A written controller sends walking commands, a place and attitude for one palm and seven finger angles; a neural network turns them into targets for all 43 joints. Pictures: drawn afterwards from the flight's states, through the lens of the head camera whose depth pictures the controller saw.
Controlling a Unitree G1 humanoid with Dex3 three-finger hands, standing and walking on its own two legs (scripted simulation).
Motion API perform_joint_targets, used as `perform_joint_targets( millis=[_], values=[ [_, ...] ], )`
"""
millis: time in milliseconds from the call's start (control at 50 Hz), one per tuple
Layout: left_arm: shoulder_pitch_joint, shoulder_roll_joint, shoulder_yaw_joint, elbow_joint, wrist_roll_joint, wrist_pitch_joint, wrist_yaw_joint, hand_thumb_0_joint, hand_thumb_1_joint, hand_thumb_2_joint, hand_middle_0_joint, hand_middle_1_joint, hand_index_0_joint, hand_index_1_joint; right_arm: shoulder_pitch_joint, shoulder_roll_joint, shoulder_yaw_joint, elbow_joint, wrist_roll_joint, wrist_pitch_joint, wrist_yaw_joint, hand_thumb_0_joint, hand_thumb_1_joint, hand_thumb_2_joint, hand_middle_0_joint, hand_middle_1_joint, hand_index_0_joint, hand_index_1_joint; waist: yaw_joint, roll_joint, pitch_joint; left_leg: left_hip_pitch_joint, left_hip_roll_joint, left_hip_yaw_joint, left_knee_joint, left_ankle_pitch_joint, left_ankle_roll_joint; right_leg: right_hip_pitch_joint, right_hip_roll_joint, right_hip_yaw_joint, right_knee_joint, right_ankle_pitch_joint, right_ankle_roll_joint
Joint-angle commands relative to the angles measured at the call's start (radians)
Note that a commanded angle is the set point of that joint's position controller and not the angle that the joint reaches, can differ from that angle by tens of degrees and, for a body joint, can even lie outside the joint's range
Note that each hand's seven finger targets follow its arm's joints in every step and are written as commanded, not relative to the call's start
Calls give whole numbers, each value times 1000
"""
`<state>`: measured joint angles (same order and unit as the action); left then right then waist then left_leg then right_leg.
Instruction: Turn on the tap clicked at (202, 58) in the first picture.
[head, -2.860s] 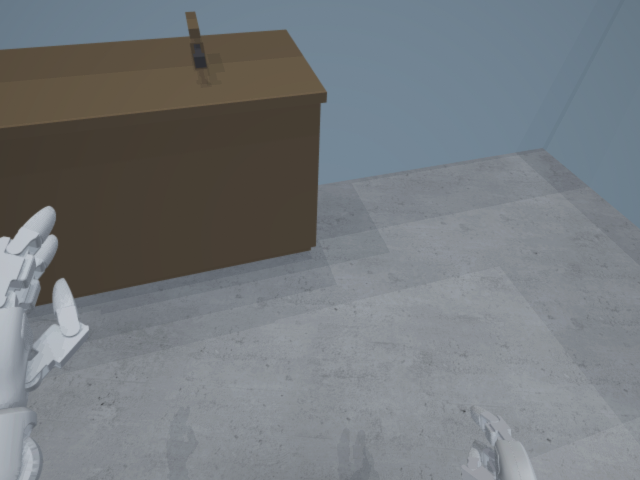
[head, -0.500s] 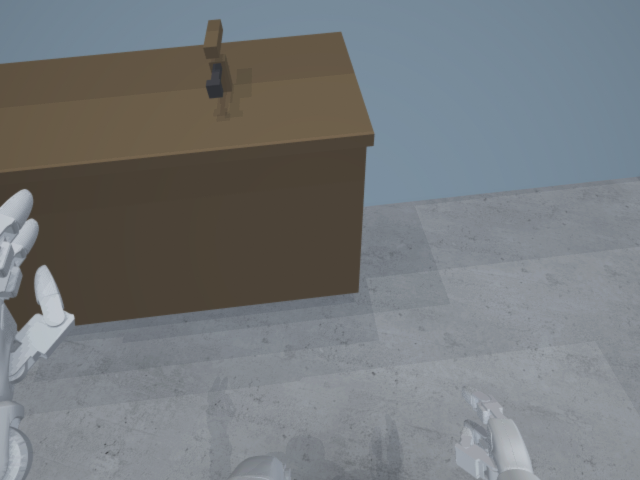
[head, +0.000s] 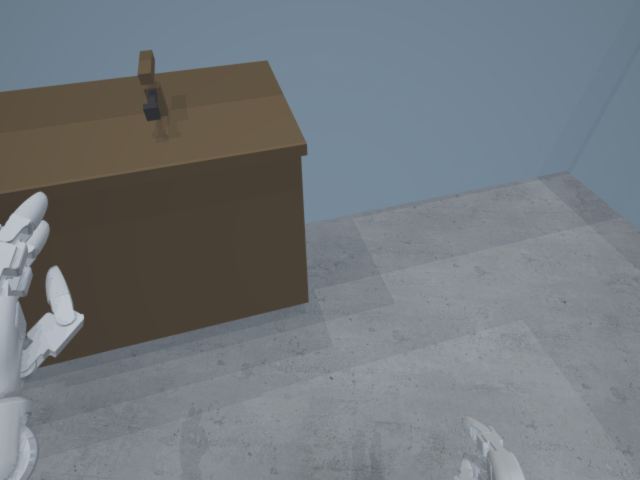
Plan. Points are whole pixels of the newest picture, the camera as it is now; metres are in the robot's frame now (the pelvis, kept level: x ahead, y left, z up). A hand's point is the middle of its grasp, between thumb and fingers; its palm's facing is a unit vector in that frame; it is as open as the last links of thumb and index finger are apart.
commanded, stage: take the last steps up to it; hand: left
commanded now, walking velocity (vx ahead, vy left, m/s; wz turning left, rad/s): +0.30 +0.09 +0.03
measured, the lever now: (152, 111) +0.81 +0.42 +0.06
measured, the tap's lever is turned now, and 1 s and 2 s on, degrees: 0 0 0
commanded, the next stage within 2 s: come to a stop and stand still in 1.78 s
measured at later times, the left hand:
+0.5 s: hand (53, 299) +0.23 +0.26 +0.19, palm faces +0.42 -0.81 -0.42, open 7.4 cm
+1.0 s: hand (96, 210) +0.35 +0.28 +0.18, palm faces +0.42 -0.82 -0.39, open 7.4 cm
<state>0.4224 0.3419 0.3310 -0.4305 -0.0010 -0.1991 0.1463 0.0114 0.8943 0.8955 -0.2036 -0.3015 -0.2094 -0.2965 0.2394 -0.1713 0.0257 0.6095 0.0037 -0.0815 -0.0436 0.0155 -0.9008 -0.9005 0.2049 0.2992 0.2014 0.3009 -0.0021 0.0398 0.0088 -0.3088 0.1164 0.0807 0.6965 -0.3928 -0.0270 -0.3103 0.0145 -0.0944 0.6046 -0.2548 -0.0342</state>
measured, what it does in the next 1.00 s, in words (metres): walks ahead: left foot, then right foot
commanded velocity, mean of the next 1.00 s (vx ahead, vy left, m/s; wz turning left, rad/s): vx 0.30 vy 0.08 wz -0.01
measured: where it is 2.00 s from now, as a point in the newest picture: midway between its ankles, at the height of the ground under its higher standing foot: (314, 458)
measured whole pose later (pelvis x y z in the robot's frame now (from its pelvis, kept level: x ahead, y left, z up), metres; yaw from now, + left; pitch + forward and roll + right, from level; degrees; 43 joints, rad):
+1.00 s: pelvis +0.12 +0.04 +0.00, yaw +0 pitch -1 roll +1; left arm 0.41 0.39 0.39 -0.49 -0.02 -0.26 0.17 0.01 0.89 0.90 -0.21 -0.30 -0.21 -0.30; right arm 0.19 -0.21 -0.04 0.61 0.00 -0.09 -0.08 0.02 -0.90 -0.90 0.20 0.30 0.20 0.30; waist -0.01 -0.04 0.07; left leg -0.32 0.06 0.15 0.60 -0.27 0.02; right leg -0.35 -0.06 -0.05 0.98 -0.52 0.01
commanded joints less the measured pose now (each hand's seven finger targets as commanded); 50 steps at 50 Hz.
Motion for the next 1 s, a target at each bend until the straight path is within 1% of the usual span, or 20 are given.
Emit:
perform_joint_targets(
  millis=[0,80,220,240,280,300,340,420,520,540,580,620,640,720,840,880,900,920,940,980],
  values=[
    [-65,231,150,-223,-16,-57,31,0,900,900,-200,-300,-200,-300,-132,-134,-57,-140,-13,-33,-23,0,-900,-900,200,300,200,300,10,-178,-21,-299,-54,-73,361,-94,17,86,-381,596,-439,-463,-184],
    [-5,220,168,-207,-18,-80,27,0,900,900,-200,-300,-200,-300,-122,-117,-44,-122,-11,-9,-27,0,-900,-900,200,300,200,300,-2,-167,-69,-204,-30,-47,225,7,12,61,-310,332,-407,-263,-143],
    [-59,162,97,-241,-18,-85,36,0,900,900,-200,-300,-200,-300,-83,-129,-64,-141,-11,-46,-49,0,-900,-900,200,300,200,300,-10,-85,-96,155,-83,54,-265,28,46,0,-211,226,-265,-337,-77],
    [-90,164,96,-256,-20,-92,34,0,900,900,-200,-300,-200,-300,-75,-148,-69,-147,-12,-51,-55,0,-900,-900,200,300,200,300,-17,9,-81,204,-25,-41,-347,-52,81,-65,-151,200,-132,-335,-43],
    [-122,172,101,-256,-8,-107,34,0,900,900,-200,-300,-200,-300,-79,-157,-68,-134,-7,-57,-50,0,-900,-900,200,300,200,300,-21,290,-31,228,268,-492,-536,-218,234,-301,-9,21,331,-324,30],
    [-114,195,121,-214,4,-107,30,0,900,900,-200,-300,-200,-300,-95,-143,-68,-127,-6,-69,-46,0,-900,-900,200,300,200,300,-26,223,12,130,293,-529,-564,-293,274,-315,-55,83,452,-254,25],
    [-92,186,114,-234,10,-111,24,0,900,900,-200,-300,-200,-300,-99,-145,-78,-109,-4,-82,-39,0,-900,-900,200,300,200,300,-10,124,22,127,242,-395,-501,-167,263,-332,-89,79,465,-195,40],
    [-16,164,106,-258,1,-101,22,0,900,900,-200,-300,-200,-300,-82,-149,-77,-100,-4,-92,-34,0,-900,-900,200,300,200,300,-4,168,-42,137,167,-188,-425,146,209,-182,-71,-11,236,-150,53],
    [-56,167,108,-196,-2,-78,27,0,900,900,-200,-300,-200,-300,-100,-149,-68,-105,-5,-78,-39,0,-900,-900,200,300,200,300,-3,128,-69,21,117,-78,-254,107,133,132,-23,-85,-123,-65,46],
    [-66,180,118,-186,-1,-79,29,0,900,900,-200,-300,-200,-300,-108,-139,-67,-106,-4,-69,-39,0,-900,-900,200,300,200,300,2,42,-89,-79,88,-47,-119,81,114,251,-76,4,-178,-72,15],
    [-81,242,172,-164,-12,-73,35,0,900,900,-200,-300,-200,-300,-125,-123,-68,-128,1,-61,-29,0,-900,-900,200,300,200,300,21,-350,-96,-427,-92,17,388,-153,37,389,-440,638,-348,-63,-177],
    [-96,231,166,-184,-22,-87,17,0,900,900,-200,-300,-200,-300,-131,-144,-80,-108,-2,-51,-14,0,-900,-900,200,300,200,300,10,-202,-41,-435,-33,-116,530,-73,17,262,-447,622,-380,-197,-203],
    [-74,208,147,-214,-25,-99,13,0,900,900,-200,-300,-200,-300,-135,-130,-68,-106,1,-42,-13,0,-900,-900,200,300,200,300,7,-146,-17,-421,-10,-115,521,-21,9,229,-423,499,-373,-113,-192],
    [-24,204,162,-255,-19,-117,22,0,900,900,-200,-300,-200,-300,-143,-117,-59,-119,-4,-24,-23,0,-900,-900,200,300,200,300,-3,-171,-65,-226,7,-34,201,66,13,150,-325,177,-313,135,-121],
    [-38,185,139,-314,-23,-102,47,0,900,900,-200,-300,-200,-300,-106,-113,-72,-154,-9,-50,-39,0,-900,-900,200,300,200,300,9,-124,-100,93,-80,109,-198,183,29,115,-245,124,-192,5,-72],
    [-68,189,143,-307,-22,-108,45,0,900,900,-200,-300,-200,-300,-79,-153,-93,-156,-2,-51,-49,0,-900,-900,200,300,200,300,-14,66,-108,255,11,-35,-291,152,81,-23,-160,69,59,-44,-16],
    [-83,173,138,-319,-28,-113,45,0,900,900,-200,-300,-200,-300,-73,-176,-100,-160,4,-51,-43,0,-900,-900,200,300,200,300,-19,261,-140,366,190,-316,-343,261,169,-186,-50,-25,305,-205,37],
    [-78,205,146,-289,-27,-123,37,0,900,900,-200,-300,-200,-300,-93,-151,-85,-155,-6,-58,-44,0,-900,-900,200,300,200,300,-20,327,-134,344,301,-510,-422,251,247,-277,-40,24,508,-387,40],
    [-83,227,160,-283,-20,-121,34,0,900,900,-200,-300,-200,-300,-106,-131,-76,-147,-8,-64,-40,0,-900,-900,200,300,200,300,-17,248,-102,295,324,-532,-426,224,293,-326,-79,83,589,-346,38],
    [-38,192,144,-318,-25,-116,24,0,900,900,-200,-300,-200,-300,-92,-142,-91,-126,7,-73,-28,0,-900,-900,200,300,200,300,-10,137,-95,314,265,-360,-365,343,278,-377,-111,79,537,-282,50]
  ],
)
